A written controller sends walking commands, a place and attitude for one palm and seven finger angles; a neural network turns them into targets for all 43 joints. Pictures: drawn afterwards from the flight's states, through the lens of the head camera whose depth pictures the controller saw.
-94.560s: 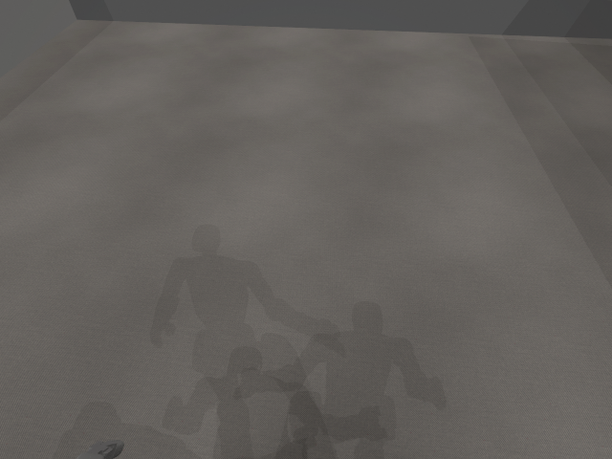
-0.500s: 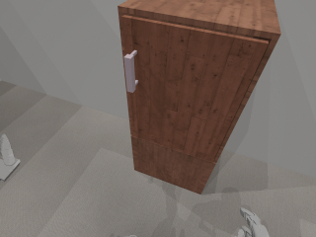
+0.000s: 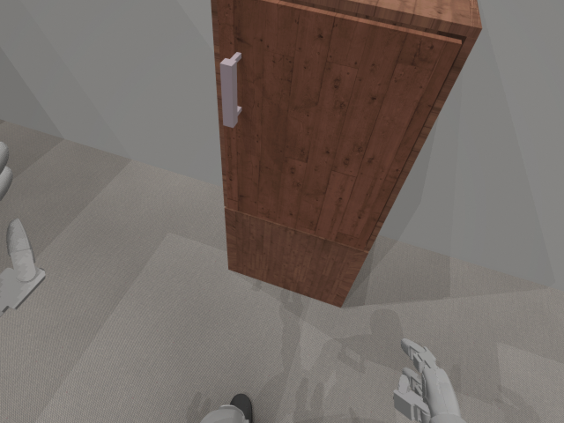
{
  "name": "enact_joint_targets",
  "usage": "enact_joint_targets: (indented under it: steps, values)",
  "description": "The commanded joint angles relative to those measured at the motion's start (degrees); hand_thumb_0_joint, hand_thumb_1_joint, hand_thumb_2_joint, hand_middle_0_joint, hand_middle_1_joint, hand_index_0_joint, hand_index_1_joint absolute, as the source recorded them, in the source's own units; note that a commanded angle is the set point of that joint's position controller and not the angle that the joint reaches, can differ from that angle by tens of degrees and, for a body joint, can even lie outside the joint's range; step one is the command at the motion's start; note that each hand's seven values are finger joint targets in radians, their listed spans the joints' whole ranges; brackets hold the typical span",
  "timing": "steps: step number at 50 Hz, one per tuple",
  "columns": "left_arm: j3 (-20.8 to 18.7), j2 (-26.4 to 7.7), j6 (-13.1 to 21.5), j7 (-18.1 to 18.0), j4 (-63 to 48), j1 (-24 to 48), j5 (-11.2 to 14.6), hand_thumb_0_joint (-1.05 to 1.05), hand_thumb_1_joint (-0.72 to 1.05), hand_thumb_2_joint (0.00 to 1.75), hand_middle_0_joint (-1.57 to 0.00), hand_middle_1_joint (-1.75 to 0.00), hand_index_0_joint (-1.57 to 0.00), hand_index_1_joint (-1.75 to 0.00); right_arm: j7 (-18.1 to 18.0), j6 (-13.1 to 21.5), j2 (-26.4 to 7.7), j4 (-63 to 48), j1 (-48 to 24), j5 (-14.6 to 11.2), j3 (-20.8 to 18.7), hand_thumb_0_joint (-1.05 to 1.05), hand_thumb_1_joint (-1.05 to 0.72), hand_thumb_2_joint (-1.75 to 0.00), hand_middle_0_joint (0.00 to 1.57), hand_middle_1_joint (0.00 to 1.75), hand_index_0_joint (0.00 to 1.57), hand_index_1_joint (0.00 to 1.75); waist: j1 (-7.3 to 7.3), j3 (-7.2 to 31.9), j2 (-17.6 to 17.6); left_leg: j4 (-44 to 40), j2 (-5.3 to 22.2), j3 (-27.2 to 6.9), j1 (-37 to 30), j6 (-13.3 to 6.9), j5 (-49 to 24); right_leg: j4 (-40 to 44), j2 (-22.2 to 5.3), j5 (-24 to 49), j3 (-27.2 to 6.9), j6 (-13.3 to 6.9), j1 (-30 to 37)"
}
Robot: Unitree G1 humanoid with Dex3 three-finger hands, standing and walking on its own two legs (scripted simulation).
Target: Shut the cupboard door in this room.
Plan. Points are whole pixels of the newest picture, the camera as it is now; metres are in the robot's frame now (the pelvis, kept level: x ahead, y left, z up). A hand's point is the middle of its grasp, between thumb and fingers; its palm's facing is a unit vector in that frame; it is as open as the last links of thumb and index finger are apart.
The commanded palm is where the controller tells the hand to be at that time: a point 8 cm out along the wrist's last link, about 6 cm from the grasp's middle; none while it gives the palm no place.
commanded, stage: stop stepping back and stand still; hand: left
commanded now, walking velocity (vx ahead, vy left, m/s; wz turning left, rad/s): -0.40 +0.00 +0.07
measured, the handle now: (233, 90) +0.71 +0.18 +0.09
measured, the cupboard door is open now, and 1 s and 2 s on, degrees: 0 0 0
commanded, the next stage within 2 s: let the arm hang, fingers relaxed in 0.92 s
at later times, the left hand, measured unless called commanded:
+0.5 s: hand out of the picture +0.16 +0.29 +0.19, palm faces +0.34 -0.86 -0.38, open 7.4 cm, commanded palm +0.10 +0.33 +0.19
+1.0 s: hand out of the picture +0.15 +0.32 +0.19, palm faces +0.36 -0.80 -0.48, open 7.4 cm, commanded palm none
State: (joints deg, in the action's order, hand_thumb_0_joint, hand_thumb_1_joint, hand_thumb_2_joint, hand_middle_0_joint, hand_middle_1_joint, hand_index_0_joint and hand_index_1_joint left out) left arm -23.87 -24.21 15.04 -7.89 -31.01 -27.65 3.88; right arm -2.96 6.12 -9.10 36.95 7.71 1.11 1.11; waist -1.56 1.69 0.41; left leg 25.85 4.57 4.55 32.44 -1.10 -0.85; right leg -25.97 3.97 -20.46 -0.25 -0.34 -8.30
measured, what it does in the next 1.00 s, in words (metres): steps on the spot: right foot, then left foot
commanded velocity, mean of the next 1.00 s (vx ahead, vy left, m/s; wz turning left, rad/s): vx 0.05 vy -0.08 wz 0.00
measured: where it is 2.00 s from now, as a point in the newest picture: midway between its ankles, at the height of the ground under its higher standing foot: outside the picture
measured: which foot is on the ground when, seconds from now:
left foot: down 0.00-0.52, up 0.54-0.70, down 0.72-1.00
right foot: down 0.00-0.32, up 0.34-0.48, down 0.50-1.00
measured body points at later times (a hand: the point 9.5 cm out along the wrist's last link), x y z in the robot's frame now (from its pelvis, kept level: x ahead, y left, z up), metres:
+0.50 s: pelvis -0.06 +0.04 +0.01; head -0.07 +0.08 +0.46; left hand +0.14 +0.33 +0.21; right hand +0.07 -0.19 -0.06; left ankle +0.10 +0.10 -0.72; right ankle -0.10 -0.04 -0.72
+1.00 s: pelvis -0.06 +0.07 +0.01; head -0.05 +0.09 +0.46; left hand +0.13 +0.37 +0.21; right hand +0.09 -0.14 -0.07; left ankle +0.00 +0.19 -0.72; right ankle -0.08 +0.00 -0.72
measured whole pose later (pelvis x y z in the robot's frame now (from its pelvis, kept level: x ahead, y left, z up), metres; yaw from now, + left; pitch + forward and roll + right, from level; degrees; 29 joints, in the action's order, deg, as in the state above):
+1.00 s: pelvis -0.06 +0.07 +0.01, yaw -2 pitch +1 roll -1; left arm -24.9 -25.8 10.3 -8.6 -30.9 -33.7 2.9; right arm -3.1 6.1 -8.3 35.5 13.8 0.5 2.2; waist 1.2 1.0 -0.6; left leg 28.5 1.9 1.3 19.2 0.1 10.2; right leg -25.8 4.1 -15.0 2.7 -3.4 -11.3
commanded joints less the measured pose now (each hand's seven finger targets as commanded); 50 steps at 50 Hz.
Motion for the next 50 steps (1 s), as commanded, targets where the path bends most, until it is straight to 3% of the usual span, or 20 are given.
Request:
enact_joint_targets:
  steps: [1, 3, 6, 10, 11, 14, 16, 17, 19, 21, 23, 24, 26, 27, 29, 34, 37, 39, 45, 50]
  values:
    - [-8.91, -14.38, 2.74, -0.79, -12.86, 1.42, 0.6, 0.0, 0.9, 0.9, -0.2, -0.3, -0.2, -0.3, -1.92, 1.82, -8.4, -8.11, -2.2, -1.09, -3.98, 0.0, -0.9, -0.9, 0.2, 0.3, 0.2, 0.3, 2.84, 9.27, -1.38, 7.23, -0.94, -3.05, -32.11, 2.69, 9.66, 7.51, -10.35, 5.49, -3.18, -2.79, -24.09]
    - [-9.84, -14.15, 1.49, -0.49, -11.36, -2.39, 1.23, 0.0, 0.9, 0.9, -0.2, -0.3, -0.2, -0.3, -2.35, 0.79, -8.35, -8.94, -3.04, -0.68, -3.36, 0.0, -0.9, -0.9, 0.2, 0.3, 0.2, 0.3, 2.61, 7.93, 2.91, 0.18, 0.84, -6.42, -26.79, 1.76, 5.78, 3.39, -6.24, 5.63, 0.05, -1.02, -19.52]
    - [-10.94, -14.12, 1.77, -0.4, -6.63, -3.62, 1.7, 0.0, 0.9, 0.9, -0.2, -0.3, -0.2, -0.3, -2.41, 0.02, -9.93, -9.91, -2.04, -1.01, -4.11, 0.0, -0.9, -0.9, 0.2, 0.3, 0.2, 0.3, 2.9, 1.42, 7.19, -3.68, 0.54, -7.43, -19.55, 3.92, 28.29, 6.89, -3.01, -18.33, 1.5, -3.36, -19.91]
    - [-8.81, -13.34, 0.15, -1.42, -7.92, -1.32, 0.76, 0.0, 0.9, 0.9, -0.2, -0.3, -0.2, -0.3, -2.67, -0.75, -9.24, -8.5, 1.17, -0.71, -4.23, 0.0, -0.9, -0.9, 0.2, 0.3, 0.2, 0.3, 3.33, -2.46, -8.17, 28.84, -4.1, -7.33, -24.53, 4.02, 18.83, 15.65, -18.25, -25.96, -12.86, -11.27, -36.78]
    - [-7.5, -12.62, -0.52, -1.6, -8.07, 2.4, 0.1, 0.0, 0.9, 0.9, -0.2, -0.3, -0.2, -0.3, -2.49, -0.88, -9.14, -7.74, 1.76, -0.49, -3.67, 0.0, -0.9, -0.9, 0.2, 0.3, 0.2, 0.3, 3.74, -3.95, -10.08, 30.52, -3.21, -8.25, -19.95, 3.42, 18.37, 13.71, -19.11, -23.23, -10.87, -11.1, -33.93]
    - [-3.23, -10.2, -2.06, -1.83, -5.79, 16.53, -1.05, 0.0, 0.9, 0.9, -0.2, -0.3, -0.2, -0.3, -3.66, 1.18, -11.08, -6.92, 1.4, -1.03, -2.71, 0.0, -0.9, -0.9, 0.2, 0.3, 0.2, 0.3, 5.16, -10.33, 6.43, 2.37, 0.02, -14.06, -12.83, 1.09, 22.25, -4.29, -7.21, -14.4, 2.26, -1.81, -23.96]
    - [-3.73, -10.15, -0.57, -2.22, -7.77, 18.56, -0.9, 0.0, 0.9, 0.9, -0.2, -0.3, -0.2, -0.3, -3.67, 4.07, -11.8, -7.82, 0.1, -2.03, -3.25, 0.0, -0.9, -0.9, 0.2, 0.3, 0.2, 0.3, 3.22, -3.93, 16.89, -19.84, 6.31, -29.94, -5.41, -0.92, 49.35, -16.43, 1.21, -11.87, 1.31, 0.59, -7.98]
    - [-7.2, -13.33, -0.29, -2.04, -10.22, 16.14, -1.21, 0.0, 0.9, 0.9, -0.2, -0.3, -0.2, -0.3, -3.42, 4.73, -11.79, -7.8, -0.33, -1.1, -3.42, 0.0, -0.9, -0.9, 0.2, 0.3, 0.2, 0.3, 2.56, -1.64, 20.23, -25.0, 7.97, -34.35, -5.79, 1.48, 55.31, -21.12, 2.62, -11.86, 0.4, 0.48, -7.52]
    - [-7.23, -12.16, -0.2, -1.18, -16.63, 8.98, -0.73, 0.0, 0.9, 0.9, -0.2, -0.3, -0.2, -0.3, -1.47, 5.02, -9.71, -8.72, 0.32, -0.27, -3.67, 0.0, -0.9, -0.9, 0.2, 0.3, 0.2, 0.3, 1.2, 5.51, 18.98, -25.55, 6.97, -29.32, -9.42, 6.27, 47.78, -22.89, 3.92, -10.69, 1.23, -0.74, -2.9]
    - [-7.81, -11.28, -0.51, -0.53, -18.97, -2.81, -0.32, 0.0, 0.9, 0.9, -0.2, -0.3, -0.2, -0.3, 0.28, 4.46, -8.83, -10.01, 0.67, -0.16, -3.62, 0.0, -0.9, -0.9, 0.2, 0.3, 0.2, 0.3, 0.6, 9.48, 19.96, -20.77, 3.7, -18.03, -8.23, 5.14, 38.26, -13.01, 4.24, -10.25, 4.14, -1.85, 5.21]
    - [-9.17, -11.51, -1.57, -0.26, -17.07, -11.83, 0.27, 0.0, 0.9, 0.9, -0.2, -0.3, -0.2, -0.3, 1.04, 2.98, -7.97, -10.62, 0.98, -0.16, -3.18, 0.0, -0.9, -0.9, 0.2, 0.3, 0.2, 0.3, 0.64, 9.58, 12.65, -13.37, -0.72, -10.57, -3.57, 5.79, 31.93, 1.2, 1.92, -6.6, 3.83, -2.63, 12.19]
    - [-10.01, -12.7, -1.98, -0.36, -17.72, -12.28, 0.03, 0.0, 0.9, 0.9, -0.2, -0.3, -0.2, -0.3, 1.09, 1.81, -7.9, -10.37, 1.36, -0.12, -3.23, 0.0, -0.9, -0.9, 0.2, 0.3, 0.2, 0.3, 1.0, 8.92, 6.74, -3.99, -3.65, -6.11, -4.29, 5.71, 28.61, 7.04, -2.9, -6.78, -0.46, -3.72, 9.19]
    - [-13.06, -15.26, -2.63, -1.22, -16.25, -5.68, 0.62, 0.0, 0.9, 0.9, -0.2, -0.3, -0.2, -0.3, 0.52, -1.04, -8.47, -8.14, 2.4, 0.5, -3.52, 0.0, -0.9, -0.9, 0.2, 0.3, 0.2, 0.3, 1.95, 3.58, -7.06, 27.36, -5.93, -4.39, -4.2, 3.99, 20.79, 17.67, -22.42, -13.48, -18.54, -12.14, -10.14]
    - [-13.72, -14.71, -2.82, -1.87, -12.08, -3.11, 0.54, 0.0, 0.9, 0.9, -0.2, -0.3, -0.2, -0.3, 0.11, -0.91, -8.57, -7.38, 2.46, 0.07, -3.49, 0.0, -0.9, -0.9, 0.2, 0.3, 0.2, 0.3, 2.54, 2.61, -9.0, 33.6, -5.31, -7.33, -0.9, 3.77, 20.93, 18.99, -23.16, -20.34, -22.0, -13.8, -12.79]
    - [-9.58, -11.09, -3.12, -2.78, -3.08, 0.21, -0.02, 0.0, 0.9, 0.9, -0.2, -0.3, -0.2, -0.3, -0.93, -1.17, -8.71, -7.23, 2.95, -0.6, -3.05, 0.0, -0.9, -0.9, 0.2, 0.3, 0.2, 0.3, 4.27, -2.74, -4.84, 30.64, -0.77, -8.97, -1.14, 2.28, 20.25, 15.68, -20.36, -19.03, -14.71, -11.24, -14.87]
    - [-1.81, -7.61, -3.8, -3.01, -2.29, 8.83, -1.62, 0.0, 0.9, 0.9, -0.2, -0.3, -0.2, -0.3, -3.08, 0.94, -9.82, -6.69, 1.29, -1.16, -2.89, 0.0, -0.9, -0.9, 0.2, 0.3, 0.2, 0.3, 3.41, -3.53, 0.99, 3.84, -1.35, -3.95, -19.32, -0.16, 20.72, 4.02, -11.75, -12.58, -2.89, -5.24, -16.01]
    - [-4.05, -10.33, -2.74, -2.36, -8.9, 7.83, -0.48, 0.0, 0.9, 0.9, -0.2, -0.3, -0.2, -0.3, -3.07, 2.06, -10.83, -8.67, -0.27, -1.79, -2.94, 0.0, -0.9, -0.9, 0.2, 0.3, 0.2, 0.3, 3.01, -1.28, 10.02, -14.55, 10.24, -26.42, -17.27, -3.68, 35.75, -10.49, -2.29, -6.17, 1.68, 0.7, -12.77]
    - [-5.83, -11.15, -2.19, -1.85, -13.53, 7.57, -1.18, 0.0, 0.9, 0.9, -0.2, -0.3, -0.2, -0.3, -2.51, 2.82, -8.84, -8.21, -0.61, -0.28, -2.28, 0.0, -0.9, -0.9, 0.2, 0.3, 0.2, 0.3, 3.23, -3.18, 13.67, -20.96, 11.85, -30.72, -11.48, -3.83, 40.61, -17.27, -2.41, -4.26, -0.56, 0.82, -10.95]
    - [-8.61, -10.74, -1.7, -2.06, -13.12, -3.59, -1.22, 0.0, 0.9, 0.9, -0.2, -0.3, -0.2, -0.3, -0.72, 3.0, -8.81, -9.13, 1.35, -0.45, -2.96, 0.0, -0.9, -0.9, 0.2, 0.3, 0.2, 0.3, 2.3, 4.54, 11.56, -10.22, 5.12, -11.49, -12.37, -0.75, 23.09, 2.67, -2.19, 3.65, 1.9, -0.45, 3.03]
    - [-7.46, -8.86, -3.07, -2.0, -4.82, -5.55, 0.17, 0.0, 0.9, 0.9, -0.2, -0.3, -0.2, -0.3, -0.79, 1.18, -8.81, -8.87, 2.47, -1.27, -3.3, 0.0, -0.9, -0.9, 0.2, 0.3, 0.2, 0.3, 2.83, 4.23, -0.82, 3.25, 0.23, -6.74, -14.69, 0.67, 15.14, 8.76, -10.02, 5.66, -10.12, -3.77, -3.61]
